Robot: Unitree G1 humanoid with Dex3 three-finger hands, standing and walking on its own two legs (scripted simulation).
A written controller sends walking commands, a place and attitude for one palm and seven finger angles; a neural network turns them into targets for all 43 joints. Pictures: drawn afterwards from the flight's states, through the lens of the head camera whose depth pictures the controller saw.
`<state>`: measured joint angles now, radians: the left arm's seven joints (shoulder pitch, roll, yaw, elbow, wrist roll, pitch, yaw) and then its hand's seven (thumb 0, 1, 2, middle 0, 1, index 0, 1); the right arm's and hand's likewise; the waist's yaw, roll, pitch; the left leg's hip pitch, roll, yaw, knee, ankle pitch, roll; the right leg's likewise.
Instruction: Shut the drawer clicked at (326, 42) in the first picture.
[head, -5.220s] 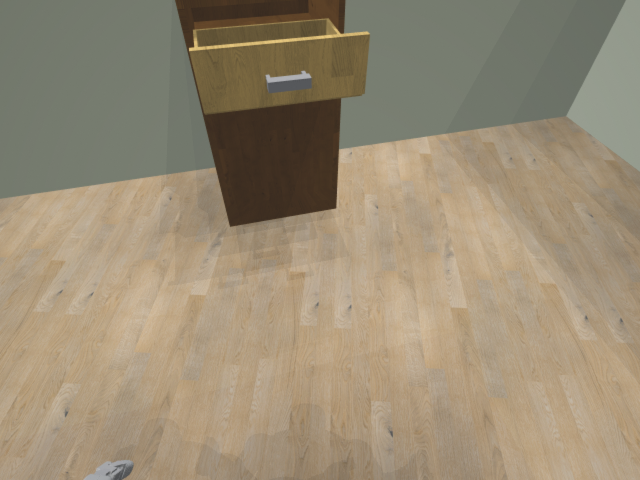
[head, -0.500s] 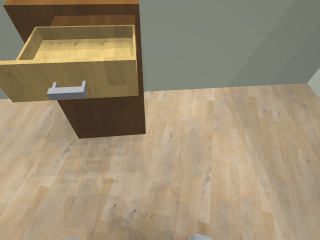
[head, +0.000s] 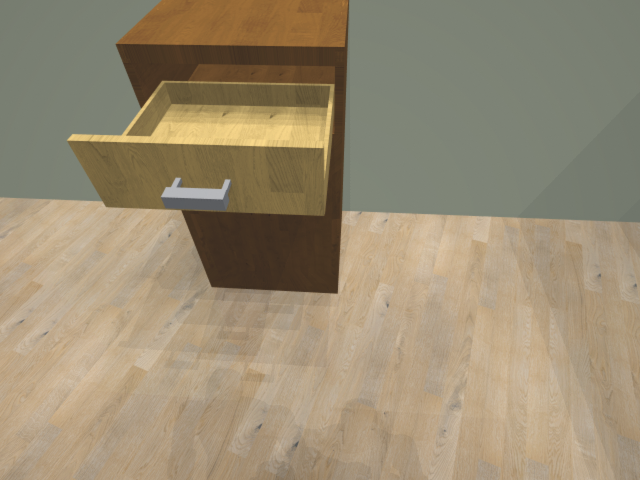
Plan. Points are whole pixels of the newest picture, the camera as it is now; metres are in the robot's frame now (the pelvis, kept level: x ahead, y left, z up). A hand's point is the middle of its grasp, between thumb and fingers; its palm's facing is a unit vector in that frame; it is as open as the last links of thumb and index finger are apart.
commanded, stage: take the last steps up to it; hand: left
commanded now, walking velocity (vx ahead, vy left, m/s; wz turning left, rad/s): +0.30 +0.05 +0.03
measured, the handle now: (199, 190) +0.56 +0.28 +0.02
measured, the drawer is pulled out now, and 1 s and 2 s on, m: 0.30 0.30 0.30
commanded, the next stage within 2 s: come to a stop and stand still in 0.66 s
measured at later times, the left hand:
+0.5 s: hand (173, 443) +0.20 +0.26 -0.18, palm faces +0.02 -0.99 -0.16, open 7.4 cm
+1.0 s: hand (207, 369) +0.32 +0.24 -0.18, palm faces +0.01 -0.97 -0.25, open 7.2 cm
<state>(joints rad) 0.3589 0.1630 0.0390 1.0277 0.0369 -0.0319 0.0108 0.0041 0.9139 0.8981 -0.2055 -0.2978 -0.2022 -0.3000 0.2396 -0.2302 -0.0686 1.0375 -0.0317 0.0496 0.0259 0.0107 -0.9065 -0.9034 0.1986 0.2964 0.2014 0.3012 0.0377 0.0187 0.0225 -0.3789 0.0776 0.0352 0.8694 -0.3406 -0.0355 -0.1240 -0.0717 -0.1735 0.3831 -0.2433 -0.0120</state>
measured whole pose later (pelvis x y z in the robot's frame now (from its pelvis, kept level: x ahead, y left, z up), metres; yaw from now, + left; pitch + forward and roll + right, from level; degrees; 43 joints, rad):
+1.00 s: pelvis +0.26 +0.05 -0.01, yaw -2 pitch -2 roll +0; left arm 0.20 0.16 0.05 1.04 0.03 0.01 0.04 -0.01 0.94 0.90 -0.20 -0.30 -0.20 -0.30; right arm 0.20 -0.18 -0.06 1.03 -0.01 0.03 -0.03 0.01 -0.92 -0.90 0.20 0.30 0.20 0.30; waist 0.00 0.04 0.09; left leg -0.46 0.07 0.02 0.91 -0.39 -0.04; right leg -0.28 -0.02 -0.13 0.52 -0.21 -0.05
